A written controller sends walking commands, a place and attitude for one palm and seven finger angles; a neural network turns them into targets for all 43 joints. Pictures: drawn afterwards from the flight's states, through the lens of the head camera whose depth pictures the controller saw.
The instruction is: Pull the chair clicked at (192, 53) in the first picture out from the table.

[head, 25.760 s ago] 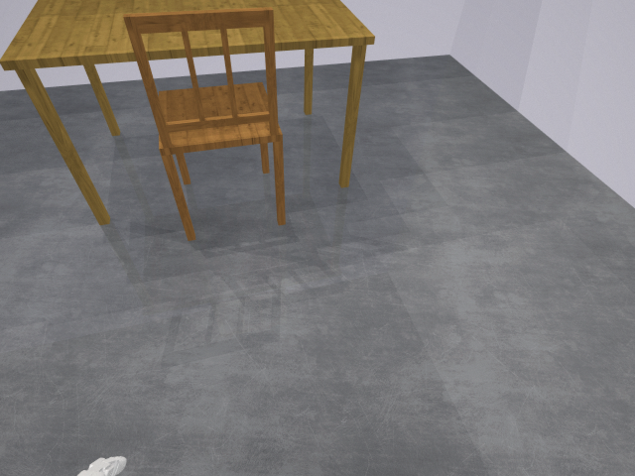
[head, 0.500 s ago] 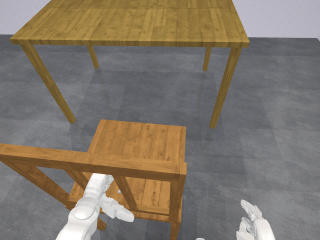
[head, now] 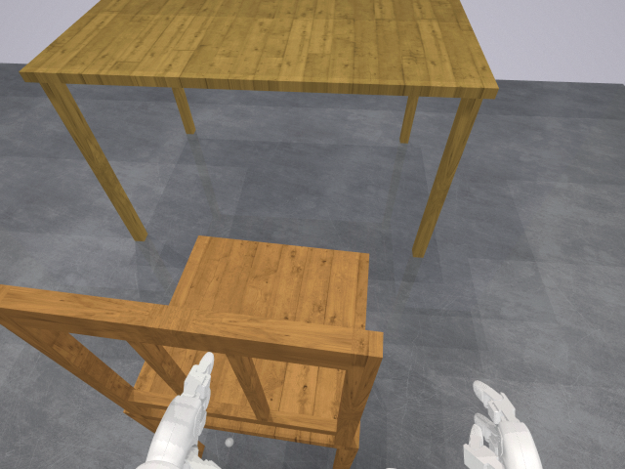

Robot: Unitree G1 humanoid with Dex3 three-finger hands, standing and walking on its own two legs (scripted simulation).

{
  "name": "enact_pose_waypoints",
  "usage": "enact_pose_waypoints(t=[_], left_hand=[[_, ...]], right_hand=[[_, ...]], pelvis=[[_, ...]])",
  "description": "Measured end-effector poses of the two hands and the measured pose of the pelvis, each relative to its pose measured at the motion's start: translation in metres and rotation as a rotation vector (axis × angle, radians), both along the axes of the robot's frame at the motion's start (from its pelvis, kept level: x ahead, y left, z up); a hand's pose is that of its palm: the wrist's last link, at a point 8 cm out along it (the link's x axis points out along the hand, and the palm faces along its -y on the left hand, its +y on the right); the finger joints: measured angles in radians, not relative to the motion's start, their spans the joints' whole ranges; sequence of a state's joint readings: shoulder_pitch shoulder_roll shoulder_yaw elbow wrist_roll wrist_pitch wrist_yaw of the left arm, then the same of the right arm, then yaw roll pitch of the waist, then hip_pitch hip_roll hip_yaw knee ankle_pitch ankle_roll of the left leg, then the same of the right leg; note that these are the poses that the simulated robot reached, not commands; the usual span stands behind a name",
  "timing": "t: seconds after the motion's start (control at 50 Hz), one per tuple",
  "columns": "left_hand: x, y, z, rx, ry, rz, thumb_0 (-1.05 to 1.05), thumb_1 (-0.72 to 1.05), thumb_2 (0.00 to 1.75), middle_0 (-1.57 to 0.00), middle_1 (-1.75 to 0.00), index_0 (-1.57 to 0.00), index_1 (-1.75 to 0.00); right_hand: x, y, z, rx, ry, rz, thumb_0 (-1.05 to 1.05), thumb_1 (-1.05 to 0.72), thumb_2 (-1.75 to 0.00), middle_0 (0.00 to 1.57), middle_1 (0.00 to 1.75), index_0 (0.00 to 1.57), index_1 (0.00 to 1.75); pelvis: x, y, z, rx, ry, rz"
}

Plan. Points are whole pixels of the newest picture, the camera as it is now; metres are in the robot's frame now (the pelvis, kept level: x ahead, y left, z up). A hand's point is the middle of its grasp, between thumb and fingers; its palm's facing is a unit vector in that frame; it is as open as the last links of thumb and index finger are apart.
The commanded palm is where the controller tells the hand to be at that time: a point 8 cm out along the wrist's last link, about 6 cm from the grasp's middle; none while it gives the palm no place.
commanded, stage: draw the fingers out of the gap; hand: left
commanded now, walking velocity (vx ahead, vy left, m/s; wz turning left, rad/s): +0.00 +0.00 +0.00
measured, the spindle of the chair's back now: (173, 375) +0.26 +0.19 -0.04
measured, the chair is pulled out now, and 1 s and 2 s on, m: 0.56 0.56 0.56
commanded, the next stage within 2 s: draw the hand back to the body in 0.42 s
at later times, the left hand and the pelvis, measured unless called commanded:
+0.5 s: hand out of the picture +0.12 +0.10 -0.02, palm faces -0.11 -0.98 -0.13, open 17.5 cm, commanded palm +0.09 +0.15 +0.00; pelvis -0.01 +0.00 -0.01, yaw +0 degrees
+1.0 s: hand out of the picture +0.13 +0.15 +0.07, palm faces +0.01 -0.99 -0.12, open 17.5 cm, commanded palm +0.10 +0.21 +0.09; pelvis -0.03 -0.01 -0.02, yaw +1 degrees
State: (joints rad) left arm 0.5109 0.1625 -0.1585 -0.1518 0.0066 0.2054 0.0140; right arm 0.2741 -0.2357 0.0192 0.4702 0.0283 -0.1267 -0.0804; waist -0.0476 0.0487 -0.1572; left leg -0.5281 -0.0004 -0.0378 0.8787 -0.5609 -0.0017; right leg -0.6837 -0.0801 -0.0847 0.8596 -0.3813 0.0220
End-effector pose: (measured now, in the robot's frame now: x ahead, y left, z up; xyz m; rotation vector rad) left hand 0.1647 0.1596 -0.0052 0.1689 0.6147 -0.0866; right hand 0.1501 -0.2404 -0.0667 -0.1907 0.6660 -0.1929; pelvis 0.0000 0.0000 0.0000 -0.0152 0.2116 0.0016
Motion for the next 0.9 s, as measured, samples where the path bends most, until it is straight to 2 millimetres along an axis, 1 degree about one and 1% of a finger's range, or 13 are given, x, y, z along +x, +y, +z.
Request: enact_pose_waypoints(t=[0.1, 0.26, 0.38, 0.56, 0.6, 0.64, 0.72, 0.78, 0.84, 0.9], left_hand=[[-0.016, 0.0, -0.001, 0.007, 0.003, 0.012, -0.01, -0.54, 0.2, -0.01, 0.0, 0.0, 0.0], [-0.03, 0.0, 0.003, 0.005, -0.017, 0.009, -0.01, -0.54, 0.2, 0.0, 0.0, 0.0, 0.0], [-0.042, -0.002, 0.0, 0.001, 0.012, 0.005, -0.01, -0.54, 0.2, 0.0, 0.0, 0.0, 0.0], [-0.063, -0.004, 0.005, -0.002, 0.016, 0.026, -0.01, -0.54, 0.2, 0.0, 0.0, 0.0, 0.0], [-0.064, -0.003, 0.008, -0.068, -0.027, 0.072, -0.01, -0.54, 0.2, 0.0, 0.0, 0.0, 0.0], [-0.063, 0.0, 0.015, -0.109, -0.105, 0.116, -0.01, -0.54, 0.2, 0.0, 0.0, -0.01, 0.0], [-0.054, 0.015, 0.036, -0.115, -0.297, 0.168, -0.01, -0.54, 0.2, -0.01, 0.0, -0.01, 0.0], [-0.056, 0.02, 0.039, -0.106, -0.357, 0.162, -0.01, -0.54, 0.2, 0.0, 0.0, -0.02, -0.01], [-0.054, 0.021, 0.051, -0.104, -0.455, 0.125, -0.01, -0.55, 0.2, 0.0, 0.0, -0.02, -0.01], [-0.055, 0.027, 0.058, -0.08, -0.488, 0.085, -0.01, -0.55, 0.2, 0.0, 0.0, -0.01, 0.0]], right_hand=[[0.006, 0.007, -0.001, -0.001, -0.026, 0.021, 0.01, -0.9, -0.9, 0.2, 0.3, 0.2, 0.3], [0.008, 0.013, -0.001, 0.008, -0.062, 0.028, 0.01, -0.9, -0.9, 0.21, 0.3, 0.2, 0.3], [0.005, 0.011, 0.001, 0.006, -0.075, 0.017, 0.01, -0.9, -0.9, 0.21, 0.3, 0.2, 0.3], [0.001, 0.007, 0.0, 0.001, -0.083, -0.001, 0.01, -0.9, -0.9, 0.21, 0.3, 0.2, 0.3], [0.002, 0.006, -0.001, -0.004, -0.092, -0.001, 0.01, -0.9, -0.9, 0.21, 0.3, 0.2, 0.3], [0.002, 0.006, -0.003, -0.008, -0.097, 0.006, 0.01, -0.9, -0.9, 0.21, 0.3, 0.2, 0.3], [0.002, 0.007, -0.011, 0.0, -0.087, 0.024, 0.01, -0.9, -0.9, 0.2, 0.3, 0.2, 0.3], [0.002, 0.008, -0.019, 0.021, -0.079, 0.031, 0.01, -0.9, -0.9, 0.2, 0.3, 0.2, 0.3], [0.0, 0.01, -0.027, 0.041, -0.069, 0.037, 0.01, -0.9, -0.9, 0.2, 0.3, 0.2, 0.3], [-0.001, 0.012, -0.033, 0.064, -0.058, 0.033, 0.01, -0.9, -0.9, 0.2, 0.3, 0.2, 0.3]], pelvis=[[-0.003, 0.001, -0.005, 0.0, 0.002, 0.006], [-0.009, 0.001, -0.009, -0.002, -0.002, 0.01], [-0.013, 0.0, -0.012, -0.001, -0.002, 0.007], [-0.014, -0.002, -0.015, -0.001, 0.004, 0.005], [-0.015, -0.003, -0.017, -0.002, 0.011, 0.007], [-0.017, -0.004, -0.02, -0.004, 0.016, 0.008], [-0.02, -0.006, -0.025, -0.008, 0.022, 0.015], [-0.023, -0.007, -0.028, -0.009, 0.027, 0.015], [-0.027, -0.007, -0.031, -0.009, 0.028, 0.014], [-0.03, -0.008, -0.032, -0.008, 0.02, 0.013]])
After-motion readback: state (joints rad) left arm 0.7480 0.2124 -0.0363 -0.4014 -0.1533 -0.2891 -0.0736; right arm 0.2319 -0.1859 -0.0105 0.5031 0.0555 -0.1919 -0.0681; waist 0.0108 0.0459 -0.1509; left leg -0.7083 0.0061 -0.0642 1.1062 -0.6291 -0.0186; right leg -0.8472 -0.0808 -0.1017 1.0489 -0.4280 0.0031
